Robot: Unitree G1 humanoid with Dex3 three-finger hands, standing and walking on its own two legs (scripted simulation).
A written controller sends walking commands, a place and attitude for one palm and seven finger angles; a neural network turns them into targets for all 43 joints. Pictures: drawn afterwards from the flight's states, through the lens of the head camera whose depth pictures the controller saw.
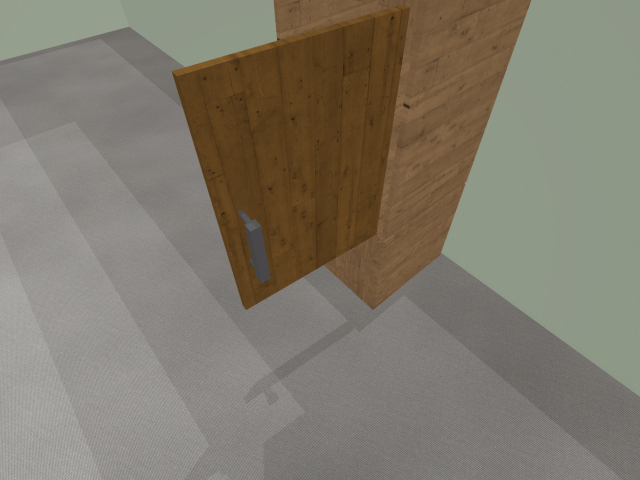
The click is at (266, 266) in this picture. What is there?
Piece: cupboard door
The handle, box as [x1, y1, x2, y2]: [238, 210, 270, 283]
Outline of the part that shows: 241,210 238,212 238,214 245,223 244,225 252,258 249,260 255,269 256,276 261,283 270,278 261,227 255,219 251,221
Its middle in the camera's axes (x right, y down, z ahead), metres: -0.14 +0.02 +0.78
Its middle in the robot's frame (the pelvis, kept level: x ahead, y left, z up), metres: +0.55 +0.17 -0.12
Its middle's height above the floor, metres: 0.66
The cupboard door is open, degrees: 85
